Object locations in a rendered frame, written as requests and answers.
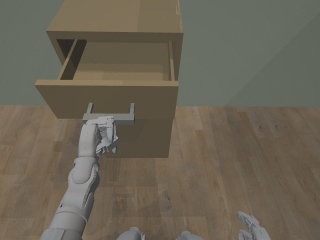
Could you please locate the cabinet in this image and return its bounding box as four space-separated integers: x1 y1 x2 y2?
46 0 184 158

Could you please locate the left robot thigh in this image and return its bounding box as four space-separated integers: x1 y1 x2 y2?
116 230 146 240

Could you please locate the robot right shin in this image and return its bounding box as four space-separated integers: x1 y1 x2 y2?
180 231 191 236

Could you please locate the handle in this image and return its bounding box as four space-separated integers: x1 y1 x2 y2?
82 102 135 125

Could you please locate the left robot forearm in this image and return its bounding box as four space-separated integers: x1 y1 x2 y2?
40 156 100 240

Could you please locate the robot right hand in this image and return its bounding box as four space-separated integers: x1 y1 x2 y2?
237 211 271 240

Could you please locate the drawer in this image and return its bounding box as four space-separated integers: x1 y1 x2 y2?
35 39 179 119

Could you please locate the robot left hand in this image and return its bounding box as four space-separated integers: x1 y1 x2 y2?
78 115 120 161

